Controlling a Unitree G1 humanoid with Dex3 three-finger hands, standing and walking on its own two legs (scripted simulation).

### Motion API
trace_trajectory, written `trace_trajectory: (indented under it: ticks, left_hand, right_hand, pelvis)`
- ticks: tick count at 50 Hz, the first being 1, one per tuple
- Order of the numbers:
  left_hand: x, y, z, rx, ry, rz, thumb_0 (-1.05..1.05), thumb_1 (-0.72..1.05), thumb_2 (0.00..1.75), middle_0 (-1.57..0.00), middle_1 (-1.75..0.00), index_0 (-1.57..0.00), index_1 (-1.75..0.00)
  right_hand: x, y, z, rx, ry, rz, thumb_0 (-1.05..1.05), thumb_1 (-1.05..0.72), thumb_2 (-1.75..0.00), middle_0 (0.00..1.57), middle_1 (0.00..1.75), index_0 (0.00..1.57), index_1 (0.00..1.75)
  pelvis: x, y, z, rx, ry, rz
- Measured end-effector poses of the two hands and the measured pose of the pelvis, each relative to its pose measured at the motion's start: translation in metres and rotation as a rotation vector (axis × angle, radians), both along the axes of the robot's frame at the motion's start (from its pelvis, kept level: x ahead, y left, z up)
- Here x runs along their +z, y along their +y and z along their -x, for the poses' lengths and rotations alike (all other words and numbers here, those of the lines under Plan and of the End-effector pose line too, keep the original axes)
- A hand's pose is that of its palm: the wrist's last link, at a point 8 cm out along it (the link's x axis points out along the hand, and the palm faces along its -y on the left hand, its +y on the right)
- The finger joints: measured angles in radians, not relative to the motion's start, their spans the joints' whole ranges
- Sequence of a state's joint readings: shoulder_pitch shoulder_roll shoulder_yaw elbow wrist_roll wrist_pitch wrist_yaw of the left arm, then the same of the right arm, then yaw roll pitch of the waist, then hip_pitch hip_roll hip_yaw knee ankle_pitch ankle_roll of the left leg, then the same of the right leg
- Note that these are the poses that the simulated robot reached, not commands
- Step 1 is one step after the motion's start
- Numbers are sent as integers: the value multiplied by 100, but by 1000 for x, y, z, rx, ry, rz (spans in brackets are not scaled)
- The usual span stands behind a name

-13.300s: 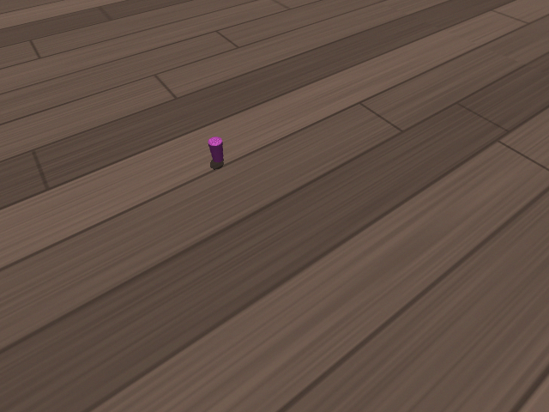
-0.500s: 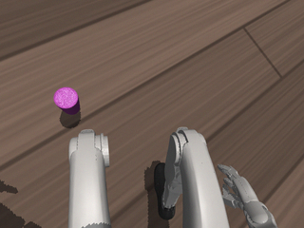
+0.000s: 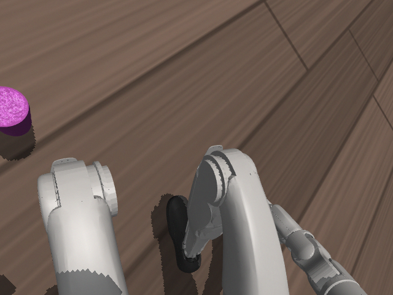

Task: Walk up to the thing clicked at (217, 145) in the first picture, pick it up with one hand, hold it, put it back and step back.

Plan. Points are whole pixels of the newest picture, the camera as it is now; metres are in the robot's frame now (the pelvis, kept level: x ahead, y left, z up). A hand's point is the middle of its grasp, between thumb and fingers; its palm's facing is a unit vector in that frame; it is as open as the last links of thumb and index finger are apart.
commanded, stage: close in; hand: left
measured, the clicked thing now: (10, 116) +0.43 +0.29 -0.23
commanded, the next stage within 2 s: rest palm in 0.60 s
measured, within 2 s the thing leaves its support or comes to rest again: leaves its support in 1.74 s
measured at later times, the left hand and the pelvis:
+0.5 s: hand out of the picture +0.39 +0.31 -0.19, palm faces +0.27 -0.96 +0.02, open 17.4 cm; pelvis -0.02 +0.02 -0.02, yaw -3 degrees
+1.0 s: hand out of the picture +0.41 +0.30 -0.20, palm faces +0.36 -0.93 +0.02, open 15.1 cm; pelvis -0.02 +0.02 -0.02, yaw -5 degrees
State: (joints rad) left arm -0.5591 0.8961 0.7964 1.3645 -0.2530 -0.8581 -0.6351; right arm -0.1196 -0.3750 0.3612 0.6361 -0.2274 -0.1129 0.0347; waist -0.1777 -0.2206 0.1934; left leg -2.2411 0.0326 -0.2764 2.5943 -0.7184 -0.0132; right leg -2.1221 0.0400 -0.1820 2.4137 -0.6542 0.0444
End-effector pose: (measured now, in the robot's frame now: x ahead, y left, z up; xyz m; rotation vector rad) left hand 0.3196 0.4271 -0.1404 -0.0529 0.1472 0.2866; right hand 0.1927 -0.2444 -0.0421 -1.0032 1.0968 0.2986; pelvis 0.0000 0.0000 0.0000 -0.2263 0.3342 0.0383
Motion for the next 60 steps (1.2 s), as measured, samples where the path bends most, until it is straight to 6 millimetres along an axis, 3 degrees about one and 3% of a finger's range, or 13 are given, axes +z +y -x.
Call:
trace_trajectory:
  ticks: [8, 13, 29, 41, 49, 60]
  left_hand:
    - [-38, -41, -10, -34, 5, 45, -1, -51, 8, -2, -11, -4, -9]
    - [-51, -60, -22, 14, -39, 54, -1, -52, 9, -2, -11, -5, -8]
    - [-49, -78, -33, -4, -65, -21, -1, -53, 9, -3, -10, -7, -7]
    - [-60, -96, -48, 13, -81, -20, -1, -47, 13, -4, -8, -6, -7]
    - [-64, -89, -49, 77, -79, -37, -1, -25, 26, -16, -16, -15, -17]
    - [-57, -95, -66, 58, -89, -38, 0, 16, 46, -35, -32, -33, -34]
  right_hand:
    - [1, 10, 3, 79, 13, 47, 1, -90, -90, 20, 30, 21, 30]
    - [9, 17, 8, 120, 17, 82, 1, -89, -89, 21, 30, 21, 30]
    - [22, 17, 56, 100, 117, 156, 0, -89, -89, 21, 30, 21, 30]
    - [26, 21, 66, 89, 150, 182, 0, -89, -90, 21, 30, 21, 30]
    - [21, 19, 60, 104, 178, 187, 0, -88, -90, 21, 30, 21, 30]
    - [20, 20, 51, 96, 161, 180, 0, -87, -90, 20, 30, 21, 30]
  pelvis:
    - [-12, 4, 5, -19, -74, 28]
    - [-17, 7, 9, -29, -121, 51]
    - [-18, 17, 22, -39, -191, 105]
    - [-17, 19, 22, -55, -203, 123]
    - [-17, 18, 19, -56, -193, 120]
    - [-15, 18, 17, -61, -178, 122]
